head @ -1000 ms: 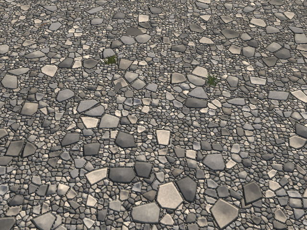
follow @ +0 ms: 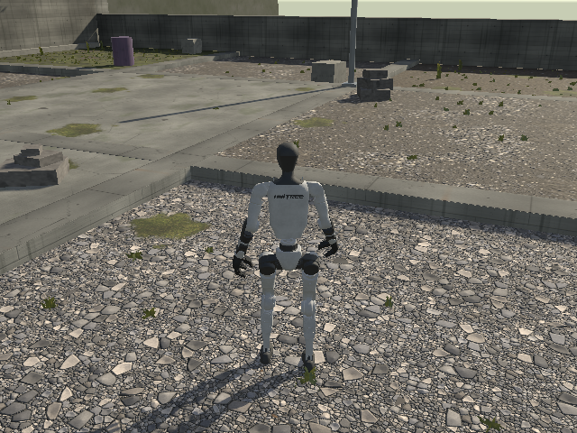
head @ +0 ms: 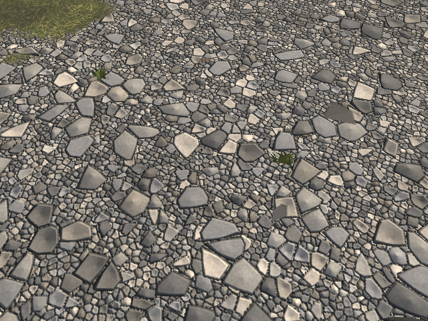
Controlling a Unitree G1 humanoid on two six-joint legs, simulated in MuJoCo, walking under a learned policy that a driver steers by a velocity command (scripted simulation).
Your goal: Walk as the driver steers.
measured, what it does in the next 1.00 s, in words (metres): steps on the spot, turning right: right foot, then left foot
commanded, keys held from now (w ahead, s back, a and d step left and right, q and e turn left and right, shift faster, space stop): e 0.72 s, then no key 0.28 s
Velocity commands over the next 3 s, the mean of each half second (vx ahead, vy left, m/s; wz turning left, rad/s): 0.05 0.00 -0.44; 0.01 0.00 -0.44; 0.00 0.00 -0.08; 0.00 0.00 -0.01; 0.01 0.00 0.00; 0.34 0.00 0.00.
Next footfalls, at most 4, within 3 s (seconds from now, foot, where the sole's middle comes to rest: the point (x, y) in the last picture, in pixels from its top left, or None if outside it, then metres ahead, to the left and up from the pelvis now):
0.34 right None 0.06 -0.13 -0.78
0.84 left None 0.16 0.07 -0.78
1.14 right None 0.00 -0.15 -0.78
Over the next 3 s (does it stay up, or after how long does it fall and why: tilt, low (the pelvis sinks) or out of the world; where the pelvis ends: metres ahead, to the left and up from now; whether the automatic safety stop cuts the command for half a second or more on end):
stays up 0.19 -0.08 0.00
